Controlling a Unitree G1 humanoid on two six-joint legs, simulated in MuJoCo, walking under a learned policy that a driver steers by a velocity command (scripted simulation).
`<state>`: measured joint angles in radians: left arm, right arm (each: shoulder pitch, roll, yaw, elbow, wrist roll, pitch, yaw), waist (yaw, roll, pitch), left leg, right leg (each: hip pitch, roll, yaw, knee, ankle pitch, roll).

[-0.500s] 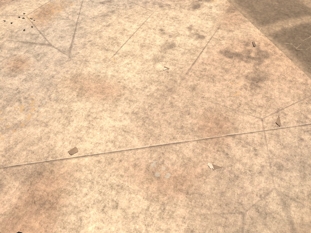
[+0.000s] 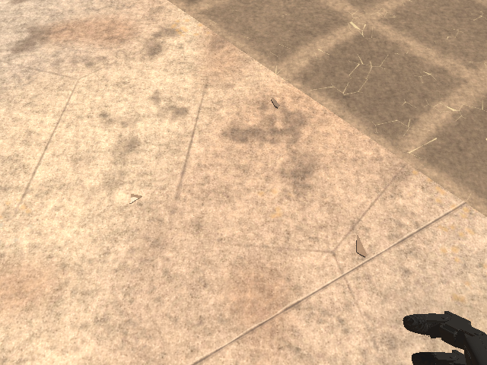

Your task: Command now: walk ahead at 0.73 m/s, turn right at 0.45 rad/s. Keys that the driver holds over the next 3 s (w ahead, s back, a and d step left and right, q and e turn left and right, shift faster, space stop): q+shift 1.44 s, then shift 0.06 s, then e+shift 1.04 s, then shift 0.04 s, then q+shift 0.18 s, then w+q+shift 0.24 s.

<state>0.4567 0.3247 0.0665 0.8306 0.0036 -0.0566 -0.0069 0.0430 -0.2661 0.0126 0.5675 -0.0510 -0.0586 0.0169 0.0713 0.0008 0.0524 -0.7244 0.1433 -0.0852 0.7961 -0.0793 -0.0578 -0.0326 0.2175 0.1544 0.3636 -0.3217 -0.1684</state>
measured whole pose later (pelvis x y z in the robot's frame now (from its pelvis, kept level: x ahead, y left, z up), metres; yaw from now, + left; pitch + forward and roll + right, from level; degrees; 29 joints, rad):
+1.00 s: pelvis +0.29 +0.04 +0.01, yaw +42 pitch +0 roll +0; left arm 0.22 0.29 0.04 0.68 0.04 0.01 0.02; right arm 0.15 -0.33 -0.08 0.65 0.00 0.11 0.07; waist 0.02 0.03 0.08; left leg -0.39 0.03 0.03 0.85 -0.43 -0.05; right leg -0.24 -0.09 -0.19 0.47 -0.23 -0.01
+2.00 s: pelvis +0.28 +0.07 +0.01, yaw +57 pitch +1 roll +0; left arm 0.25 0.33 0.11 0.76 0.00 0.07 -0.02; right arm 0.14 -0.33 -0.03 0.71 -0.01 0.02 -0.05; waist 0.03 0.00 0.07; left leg -0.22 -0.10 -0.12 0.43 -0.30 0.01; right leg -0.33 0.17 0.33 0.48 -0.18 0.00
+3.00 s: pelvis +0.36 +0.09 +0.01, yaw +33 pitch +1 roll +0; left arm 0.32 0.29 0.05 0.80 0.04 -0.04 0.01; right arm 0.25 -0.31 -0.06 0.75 -0.02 0.05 0.07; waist 0.02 -0.02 -0.02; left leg -0.47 0.03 0.01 0.88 -0.30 0.03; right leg -0.02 0.02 -0.13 0.24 -0.25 -0.05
